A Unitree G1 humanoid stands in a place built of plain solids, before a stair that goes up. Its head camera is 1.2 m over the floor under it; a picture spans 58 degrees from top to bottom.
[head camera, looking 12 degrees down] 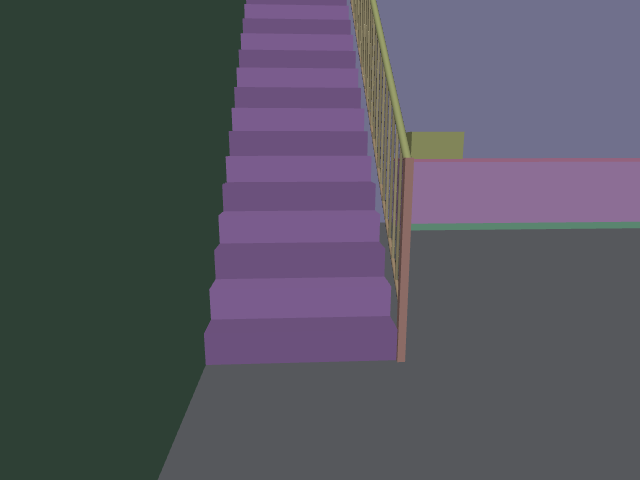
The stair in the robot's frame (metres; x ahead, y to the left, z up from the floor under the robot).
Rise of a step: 0.19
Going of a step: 0.20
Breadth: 1.09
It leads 3 degrees to the left of straight ahead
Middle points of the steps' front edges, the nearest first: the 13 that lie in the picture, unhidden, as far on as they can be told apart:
2.27 0.10 0.19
2.48 0.11 0.38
2.68 0.12 0.57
2.89 0.13 0.76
3.09 0.14 0.95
3.29 0.15 1.14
3.50 0.16 1.33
3.70 0.18 1.52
3.90 0.19 1.71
4.11 0.20 1.90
4.31 0.21 2.09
4.52 0.22 2.28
4.72 0.23 2.47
